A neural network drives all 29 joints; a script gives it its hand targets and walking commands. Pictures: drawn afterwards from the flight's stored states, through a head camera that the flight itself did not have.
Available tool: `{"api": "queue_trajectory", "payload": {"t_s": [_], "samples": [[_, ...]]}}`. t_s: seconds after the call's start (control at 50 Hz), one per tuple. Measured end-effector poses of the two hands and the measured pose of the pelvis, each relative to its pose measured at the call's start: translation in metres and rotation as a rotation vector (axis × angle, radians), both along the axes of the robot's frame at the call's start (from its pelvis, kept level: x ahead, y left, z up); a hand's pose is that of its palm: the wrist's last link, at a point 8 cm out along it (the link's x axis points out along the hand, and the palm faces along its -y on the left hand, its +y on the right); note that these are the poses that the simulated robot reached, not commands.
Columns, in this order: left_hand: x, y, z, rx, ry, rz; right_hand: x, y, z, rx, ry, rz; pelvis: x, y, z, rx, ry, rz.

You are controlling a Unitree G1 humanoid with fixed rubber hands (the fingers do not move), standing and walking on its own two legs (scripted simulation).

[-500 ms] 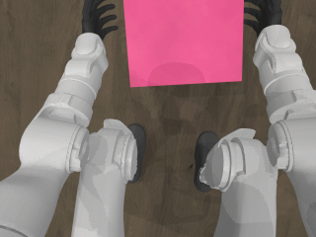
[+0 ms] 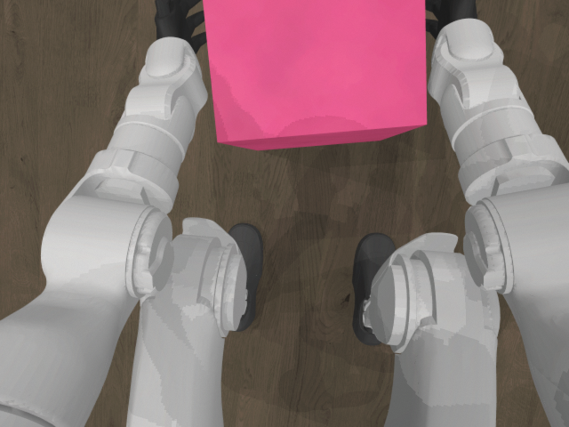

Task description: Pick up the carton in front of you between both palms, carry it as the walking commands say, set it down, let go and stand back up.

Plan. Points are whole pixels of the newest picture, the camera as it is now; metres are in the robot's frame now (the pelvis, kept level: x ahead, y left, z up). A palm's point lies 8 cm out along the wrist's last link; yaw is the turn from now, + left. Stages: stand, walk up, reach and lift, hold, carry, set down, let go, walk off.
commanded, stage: reach and lift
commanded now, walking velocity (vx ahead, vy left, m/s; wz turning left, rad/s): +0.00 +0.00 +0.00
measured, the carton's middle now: (313, 64) +0.52 -0.01 -0.23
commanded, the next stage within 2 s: none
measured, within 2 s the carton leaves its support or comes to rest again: neither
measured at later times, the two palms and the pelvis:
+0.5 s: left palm out of the picture +0.49 +0.12 +0.05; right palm out of the picture +0.49 -0.18 +0.04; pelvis +0.01 +0.01 +0.10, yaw -4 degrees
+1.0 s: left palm out of the picture +0.46 +0.13 +0.20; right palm out of the picture +0.45 -0.17 +0.19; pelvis +0.06 +0.01 +0.24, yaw -5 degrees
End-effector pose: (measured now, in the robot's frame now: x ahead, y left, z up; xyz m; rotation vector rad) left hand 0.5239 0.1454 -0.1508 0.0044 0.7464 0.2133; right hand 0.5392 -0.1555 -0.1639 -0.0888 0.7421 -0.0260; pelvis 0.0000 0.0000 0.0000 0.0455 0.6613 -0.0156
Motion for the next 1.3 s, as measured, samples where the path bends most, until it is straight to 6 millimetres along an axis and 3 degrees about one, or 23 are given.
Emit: {"api": "queue_trajectory", "payload": {"t_s": [0.1, 0.28, 0.38, 0.74, 1.3], "samples": [[-0.004, -0.005, 0.026, -0.018, -0.047, 0.002, -0.009, -0.005, 0.025, 0.014, -0.044, -0.023, 0.001, 0.003, 0.003, -0.007, -0.028, -0.014], [-0.025, -0.019, 0.116, -0.072, -0.093, -0.009, -0.031, -0.017, 0.128, 0.043, -0.080, -0.096, 0.004, 0.006, 0.042, -0.008, -0.002, -0.039], [-0.029, -0.021, 0.158, -0.072, -0.075, -0.030, -0.041, -0.020, 0.171, 0.048, -0.058, -0.121, 0.006, 0.008, 0.071, -0.010, 0.026, -0.053], [-0.042, -0.020, 0.263, -0.065, -0.092, -0.051, -0.066, -0.019, 0.268, 0.065, -0.073, -0.155, 0.030, 0.009, 0.162, -0.021, 0.042, -0.059], [-0.080, -0.018, 0.445, -0.064, -0.081, -0.097, -0.117, -0.016, 0.452, 0.063, -0.065, -0.205, 0.085, 0.006, 0.321, -0.051, -0.260, -0.062]]}}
